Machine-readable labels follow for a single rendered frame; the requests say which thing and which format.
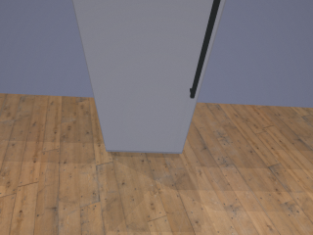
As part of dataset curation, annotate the fridge door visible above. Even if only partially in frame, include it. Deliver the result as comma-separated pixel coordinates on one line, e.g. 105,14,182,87
73,0,225,153

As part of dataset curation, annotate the handle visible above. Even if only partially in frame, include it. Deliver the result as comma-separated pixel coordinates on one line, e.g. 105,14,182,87
190,0,221,99

